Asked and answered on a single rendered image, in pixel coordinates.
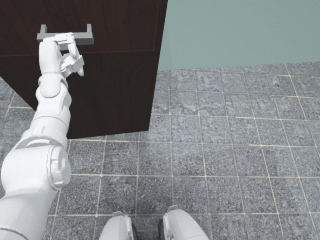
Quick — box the robot right shin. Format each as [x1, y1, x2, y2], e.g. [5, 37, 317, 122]
[164, 205, 179, 240]

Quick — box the robot right thigh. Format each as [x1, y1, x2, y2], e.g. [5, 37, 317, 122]
[163, 209, 209, 240]

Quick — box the robot left upper arm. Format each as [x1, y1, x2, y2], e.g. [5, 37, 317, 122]
[0, 144, 72, 240]

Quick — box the left robot forearm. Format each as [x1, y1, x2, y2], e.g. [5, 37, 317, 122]
[1, 73, 72, 191]

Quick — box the robot left hand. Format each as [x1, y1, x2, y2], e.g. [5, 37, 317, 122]
[39, 32, 85, 80]

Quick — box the handle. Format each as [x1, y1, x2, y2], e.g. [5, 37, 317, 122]
[37, 24, 94, 45]

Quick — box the cabinet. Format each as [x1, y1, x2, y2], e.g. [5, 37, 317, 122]
[0, 0, 168, 140]

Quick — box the drawer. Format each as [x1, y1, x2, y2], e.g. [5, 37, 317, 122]
[0, 0, 158, 55]

